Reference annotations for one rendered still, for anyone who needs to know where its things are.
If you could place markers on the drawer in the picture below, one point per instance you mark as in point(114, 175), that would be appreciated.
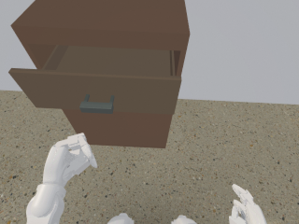
point(141, 80)

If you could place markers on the handle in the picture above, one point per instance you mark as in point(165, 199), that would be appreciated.
point(97, 107)

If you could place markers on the robot right hand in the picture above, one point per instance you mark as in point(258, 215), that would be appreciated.
point(251, 213)

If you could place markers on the robot left hand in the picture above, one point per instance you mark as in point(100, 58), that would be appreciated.
point(59, 158)

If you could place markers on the robot left forearm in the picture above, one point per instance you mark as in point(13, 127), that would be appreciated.
point(47, 206)

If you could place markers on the left robot thigh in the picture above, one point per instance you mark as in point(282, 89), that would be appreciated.
point(121, 220)

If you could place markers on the cabinet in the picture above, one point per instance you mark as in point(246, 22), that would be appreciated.
point(121, 24)

